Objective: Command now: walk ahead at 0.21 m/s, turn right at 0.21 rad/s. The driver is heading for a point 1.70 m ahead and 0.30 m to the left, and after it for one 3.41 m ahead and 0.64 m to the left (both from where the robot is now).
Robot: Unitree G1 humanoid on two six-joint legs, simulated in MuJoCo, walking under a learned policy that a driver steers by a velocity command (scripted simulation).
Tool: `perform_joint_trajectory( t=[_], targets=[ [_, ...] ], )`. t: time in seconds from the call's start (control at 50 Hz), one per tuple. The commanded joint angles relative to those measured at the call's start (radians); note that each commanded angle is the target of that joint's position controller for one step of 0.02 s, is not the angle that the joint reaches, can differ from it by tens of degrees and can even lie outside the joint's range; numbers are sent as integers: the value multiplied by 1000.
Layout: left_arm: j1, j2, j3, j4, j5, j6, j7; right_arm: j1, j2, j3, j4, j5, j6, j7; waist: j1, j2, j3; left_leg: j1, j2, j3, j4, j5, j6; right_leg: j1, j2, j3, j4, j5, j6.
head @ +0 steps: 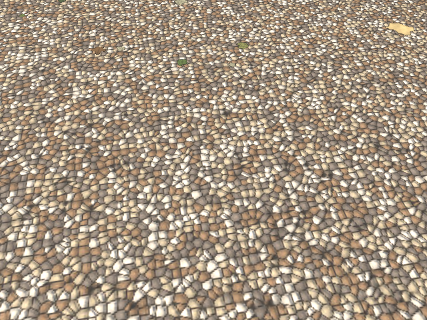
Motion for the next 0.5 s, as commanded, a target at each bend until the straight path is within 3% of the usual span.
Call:
perform_joint_trajectory(
  t=[0.02, 0.04, 0.08, 0.12, 0.18, 0.24, 0.28, 0.32, 0.34, 0.36, 0.38, 0.4, 0.44, 0.46, 0.5],
  targets=[
    [3, 130, 21, -54, 13, -29, 1, 107, -163, -45, -5, 13, -12, 2, -17, 87, 89, 208, 393, -523, -275, 46, 196, -349, -59, -31, 260, -75, 19],
    [3, 104, 15, -37, 6, -28, -5, 73, -121, -34, -7, 17, -17, 7, -3, 79, 98, 183, 332, -389, -269, 207, 164, -308, -82, -45, 253, -22, 42],
    [13, 83, 9, -15, 8, -20, -15, 68, -101, -24, 4, 18, -26, 4, 6, 159, 32, 203, 254, -228, -238, 568, 130, -233, -86, -100, 270, 45, 76],
    [2, 59, -1, -1, -2, -9, -17, 93, -87, -17, 29, 19, -31, 7, 12, 152, -20, 207, 227, -133, -195, 826, 124, -171, -88, -129, 249, 78, 93],
    [-62, 26, -20, 11, -11, 4, -14, 119, -84, -10, 61, 19, -24, 4, -5, 164, -25, 205, 207, -83, -170, 883, 114, -113, -119, -191, 99, 116, 107],
    [-116, 17, -33, 25, -21, 10, -3, 171, -90, -8, 97, 15, -10, 0, -39, 185, -26, 202, 213, -94, -143, 870, 114, -39, -124, -231, -32, 140, 93],
    [-122, 18, -38, 43, -24, 8, 7, 174, -88, -6, 113, 17, -3, -3, -37, 179, -14, 198, 224, -121, -128, 805, 113, 7, -128, -238, -130, 161, 73],
    [-89, 14, -45, 73, -16, -1, 17, 150, -82, -2, 122, 25, 2, -8, 4, 129, -3, 122, 214, -129, -107, 645, 72, 161, -166, -203, -334, 372, 47],
    [-65, 63, -37, 88, -7, -11, 26, 160, -74, 2, 117, 25, -5, -6, 2, 75, -33, 49, 195, -124, -99, 504, 39, 291, -248, -114, -338, 548, 32],
    [-35, 124, -24, 104, -5, -17, 27, 224, -73, -3, 123, 22, -7, -1, -35, -11, -57, -12, 132, -89, -105, 201, 35, 369, -326, -51, -252, 698, -11],
    [-31, 136, -12, 128, -21, -9, 16, 253, -39, 5, 151, 21, 5, -5, -24, -105, -53, -24, 61, -26, -90, -83, 50, 330, -335, -26, -234, 497, -79],
    [-6, 122, -7, 136, -19, -7, 6, 200, -68, -4, 146, 5, 12, -5, 15, -109, 4, -81, 21, 4, -12, -212, 55, 288, -345, 46, -288, 221, -114],
    [42, 115, -3, 158, -8, -6, -2, 120, -55, -13, 115, -5, 12, 13, 42, -162, 101, -185, 2, 66, 135, -289, 57, 205, -419, 215, -435, -131, -181],
    [45, 111, -2, 163, -4, -11, -2, 96, -46, -15, 104, -3, 8, 22, 40, -160, 145, -215, 19, 69, 184, -282, 60, 155, -453, 265, -487, -207, -203],
    [8, 108, 2, 155, 3, -27, -5, 81, -35, -17, 96, 2, -8, 34, 22, -135, 145, -216, 61, 31, 268, -266, 64, 106, -470, 275, -542, -198, -207]
  ],
)
Velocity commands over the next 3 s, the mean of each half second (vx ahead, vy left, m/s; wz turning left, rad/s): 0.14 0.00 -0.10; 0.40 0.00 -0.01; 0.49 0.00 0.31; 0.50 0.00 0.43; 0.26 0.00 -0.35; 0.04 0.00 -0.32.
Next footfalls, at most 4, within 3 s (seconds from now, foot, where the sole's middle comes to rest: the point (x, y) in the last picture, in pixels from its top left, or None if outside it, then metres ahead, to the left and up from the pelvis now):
0.34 right None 0.11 -0.10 -0.77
0.64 left None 0.16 0.12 -0.77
1.08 right None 0.48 -0.07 -0.77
1.64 left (182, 252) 0.74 0.12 -0.77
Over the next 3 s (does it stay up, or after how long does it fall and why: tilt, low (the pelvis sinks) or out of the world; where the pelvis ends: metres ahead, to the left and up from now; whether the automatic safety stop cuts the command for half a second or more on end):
stays up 1.03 0.22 0.01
